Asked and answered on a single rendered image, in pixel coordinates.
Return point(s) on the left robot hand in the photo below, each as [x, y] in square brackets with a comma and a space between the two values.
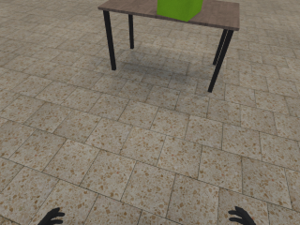
[48, 219]

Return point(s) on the table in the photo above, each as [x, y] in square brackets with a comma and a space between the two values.
[214, 13]

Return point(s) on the right robot hand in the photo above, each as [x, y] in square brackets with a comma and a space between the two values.
[244, 219]

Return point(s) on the carton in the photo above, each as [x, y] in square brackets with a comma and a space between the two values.
[182, 10]

